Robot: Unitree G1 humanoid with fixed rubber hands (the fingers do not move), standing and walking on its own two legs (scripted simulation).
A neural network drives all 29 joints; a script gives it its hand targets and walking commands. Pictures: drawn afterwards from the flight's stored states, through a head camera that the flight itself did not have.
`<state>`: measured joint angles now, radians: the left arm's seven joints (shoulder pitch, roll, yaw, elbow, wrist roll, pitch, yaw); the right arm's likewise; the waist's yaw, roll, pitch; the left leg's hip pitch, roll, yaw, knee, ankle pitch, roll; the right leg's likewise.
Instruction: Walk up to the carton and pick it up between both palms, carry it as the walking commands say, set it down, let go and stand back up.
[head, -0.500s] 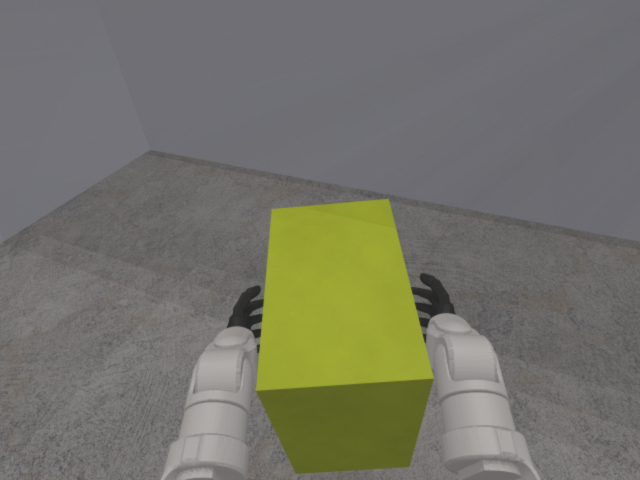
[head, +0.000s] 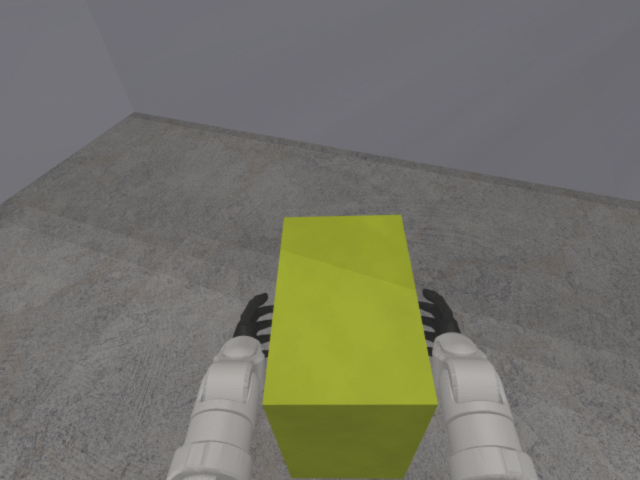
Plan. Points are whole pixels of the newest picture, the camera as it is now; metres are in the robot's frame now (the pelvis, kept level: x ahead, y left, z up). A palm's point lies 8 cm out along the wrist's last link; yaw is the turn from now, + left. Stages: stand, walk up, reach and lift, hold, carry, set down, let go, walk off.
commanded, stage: set down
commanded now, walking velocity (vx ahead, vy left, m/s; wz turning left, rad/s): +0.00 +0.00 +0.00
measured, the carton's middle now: (344, 350) +0.32 -0.05 -0.06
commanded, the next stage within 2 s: none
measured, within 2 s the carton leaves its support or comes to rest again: neither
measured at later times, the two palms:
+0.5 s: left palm (257, 361) +0.32 +0.09 -0.07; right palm (430, 351) +0.30 -0.18 -0.07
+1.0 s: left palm (268, 365) +0.36 +0.08 -0.15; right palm (419, 356) +0.34 -0.18 -0.16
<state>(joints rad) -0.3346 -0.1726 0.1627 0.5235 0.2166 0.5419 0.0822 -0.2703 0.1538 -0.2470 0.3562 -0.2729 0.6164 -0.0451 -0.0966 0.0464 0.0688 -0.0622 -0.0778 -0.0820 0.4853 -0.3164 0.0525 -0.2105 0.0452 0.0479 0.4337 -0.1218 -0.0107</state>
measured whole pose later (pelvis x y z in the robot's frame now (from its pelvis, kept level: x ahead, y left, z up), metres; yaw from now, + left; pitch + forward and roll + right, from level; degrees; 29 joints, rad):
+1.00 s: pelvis -0.03 -0.02 -0.09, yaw +2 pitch +25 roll +2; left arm -0.63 -0.12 0.32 0.76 0.16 0.10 0.09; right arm -0.58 0.13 -0.36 0.61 -0.25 0.18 -0.10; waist -0.07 0.06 -0.04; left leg -1.02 -0.14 -0.07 1.08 -0.48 0.02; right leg -1.17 0.06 0.07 1.01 -0.27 -0.01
